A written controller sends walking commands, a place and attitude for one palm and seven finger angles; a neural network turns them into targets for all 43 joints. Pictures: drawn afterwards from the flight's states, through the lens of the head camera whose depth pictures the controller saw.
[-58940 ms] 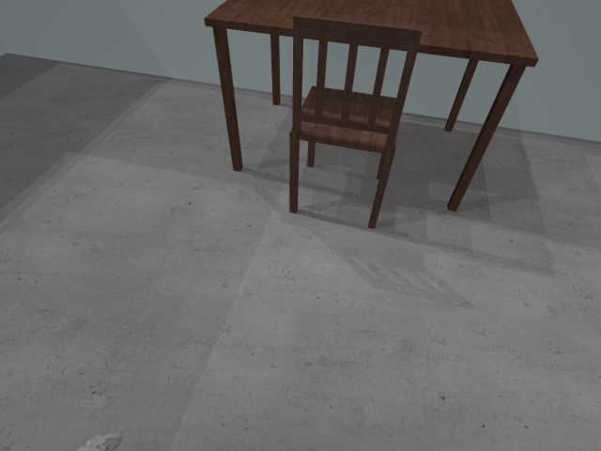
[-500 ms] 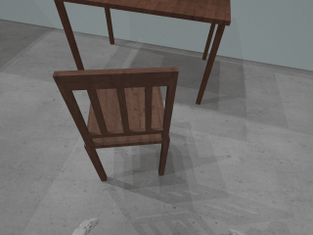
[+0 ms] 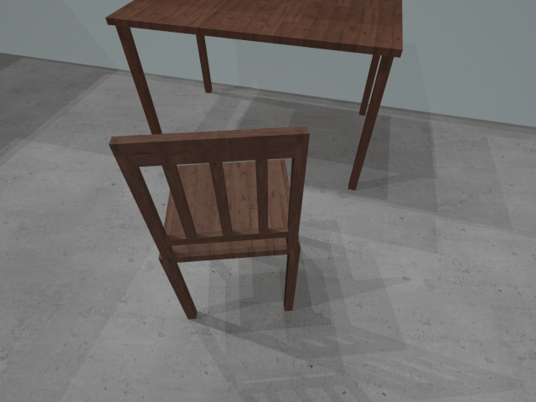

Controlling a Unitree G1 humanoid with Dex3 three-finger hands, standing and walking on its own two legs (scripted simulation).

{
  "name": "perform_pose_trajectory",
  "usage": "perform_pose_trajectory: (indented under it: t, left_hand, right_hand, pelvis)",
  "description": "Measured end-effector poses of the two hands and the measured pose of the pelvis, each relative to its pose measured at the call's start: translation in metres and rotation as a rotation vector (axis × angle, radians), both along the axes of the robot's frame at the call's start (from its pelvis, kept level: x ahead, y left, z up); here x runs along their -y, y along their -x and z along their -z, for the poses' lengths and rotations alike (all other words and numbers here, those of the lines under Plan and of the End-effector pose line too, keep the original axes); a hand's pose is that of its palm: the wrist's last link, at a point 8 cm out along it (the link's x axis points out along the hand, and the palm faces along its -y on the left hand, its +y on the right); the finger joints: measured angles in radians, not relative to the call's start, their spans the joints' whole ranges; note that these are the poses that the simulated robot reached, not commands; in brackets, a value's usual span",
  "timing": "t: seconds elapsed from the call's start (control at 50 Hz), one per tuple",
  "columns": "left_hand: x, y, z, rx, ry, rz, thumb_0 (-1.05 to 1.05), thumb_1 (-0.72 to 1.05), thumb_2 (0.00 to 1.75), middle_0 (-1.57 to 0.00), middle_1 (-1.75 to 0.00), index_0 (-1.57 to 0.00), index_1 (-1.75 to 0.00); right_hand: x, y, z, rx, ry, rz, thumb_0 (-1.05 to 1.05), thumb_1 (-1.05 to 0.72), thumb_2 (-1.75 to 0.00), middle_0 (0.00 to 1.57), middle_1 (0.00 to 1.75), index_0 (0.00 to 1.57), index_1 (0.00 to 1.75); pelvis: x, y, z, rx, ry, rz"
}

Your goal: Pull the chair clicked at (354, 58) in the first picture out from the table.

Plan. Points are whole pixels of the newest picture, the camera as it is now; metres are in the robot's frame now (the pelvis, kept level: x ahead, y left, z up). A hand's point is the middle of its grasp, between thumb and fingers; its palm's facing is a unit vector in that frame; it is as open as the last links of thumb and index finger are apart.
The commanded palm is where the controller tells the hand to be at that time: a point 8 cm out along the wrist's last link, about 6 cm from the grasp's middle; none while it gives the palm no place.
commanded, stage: let the arm hang, fingers relaxed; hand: left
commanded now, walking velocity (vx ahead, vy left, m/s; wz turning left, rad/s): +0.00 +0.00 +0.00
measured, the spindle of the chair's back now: (222, 200) +0.57 +0.15 -0.11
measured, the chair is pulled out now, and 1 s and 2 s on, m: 0.59 0.59 0.59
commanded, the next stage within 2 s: look to check the result in 0.36 s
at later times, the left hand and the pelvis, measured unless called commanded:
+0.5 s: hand out of the picture -0.03 +0.15 -0.18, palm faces +0.04 -0.99 -0.16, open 7.4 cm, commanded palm none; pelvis -0.01 -0.01 +0.00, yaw +0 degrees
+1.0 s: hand out of the picture -0.01 +0.15 -0.18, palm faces +0.04 -0.99 -0.17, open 7.4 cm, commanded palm none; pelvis +0.00 -0.01 +0.00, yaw +0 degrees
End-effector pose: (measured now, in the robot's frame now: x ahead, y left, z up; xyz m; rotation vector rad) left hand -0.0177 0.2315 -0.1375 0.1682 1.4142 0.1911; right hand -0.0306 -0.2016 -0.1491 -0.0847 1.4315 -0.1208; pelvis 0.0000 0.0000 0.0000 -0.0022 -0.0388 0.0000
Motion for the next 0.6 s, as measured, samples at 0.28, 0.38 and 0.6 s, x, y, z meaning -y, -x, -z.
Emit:
perform_pose_trajectory:
  t: [0.28,0.38,0.6]
  left_hand:
    - [0.039,0.012,0.012,-0.018,0.092,-0.006,0.01,0.91,0.90,-0.20,-0.30,-0.20,-0.30]
    - [0.037,0.014,0.012,-0.023,0.086,-0.011,0.01,0.91,0.90,-0.20,-0.30,-0.20,-0.30]
    - [0.029,0.008,0.009,-0.027,0.064,-0.009,0.01,0.91,0.90,-0.20,-0.30,-0.20,-0.30]
  right_hand:
    - [0.002,0.006,-0.003,0.004,0.015,0.016,0.00,-0.91,-0.90,0.20,0.30,0.20,0.30]
    - [0.001,0.015,-0.004,-0.022,0.015,0.024,0.00,-0.91,-0.90,0.20,0.30,0.20,0.30]
    - [-0.005,0.023,-0.004,-0.060,0.003,0.036,0.00,-0.91,-0.90,0.20,0.30,0.20,0.30]
  pelvis:
    - [0.004,0.007,0.000,-0.001,-0.002,0.007]
    - [0.005,0.006,0.000,-0.005,-0.001,0.004]
    - [0.005,0.003,0.000,-0.014,0.000,0.003]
